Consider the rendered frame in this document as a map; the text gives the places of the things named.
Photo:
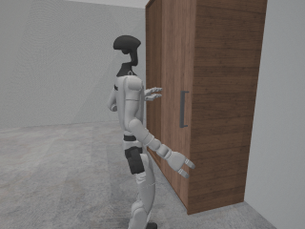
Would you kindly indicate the robot right hand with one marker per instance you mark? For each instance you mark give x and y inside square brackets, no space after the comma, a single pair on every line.
[176,161]

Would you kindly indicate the robot left upper arm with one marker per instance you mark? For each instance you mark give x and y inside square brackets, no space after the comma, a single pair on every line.
[111,104]

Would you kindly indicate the robot left hand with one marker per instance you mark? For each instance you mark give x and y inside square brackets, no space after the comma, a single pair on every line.
[149,96]

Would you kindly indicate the wardrobe door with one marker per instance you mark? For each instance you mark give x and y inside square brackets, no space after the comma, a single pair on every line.
[155,68]
[178,36]

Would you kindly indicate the handle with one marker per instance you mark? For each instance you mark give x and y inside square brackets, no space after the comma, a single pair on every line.
[182,109]
[147,87]

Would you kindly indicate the robot left thigh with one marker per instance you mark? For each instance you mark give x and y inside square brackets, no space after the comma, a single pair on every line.
[145,152]

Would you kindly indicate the robot right shin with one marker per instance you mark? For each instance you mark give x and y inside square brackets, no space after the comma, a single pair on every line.
[139,219]

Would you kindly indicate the robot right upper arm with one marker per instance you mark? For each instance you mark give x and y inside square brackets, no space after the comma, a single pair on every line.
[133,87]

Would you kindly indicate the robot right forearm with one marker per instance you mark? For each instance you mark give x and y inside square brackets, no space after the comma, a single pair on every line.
[142,135]

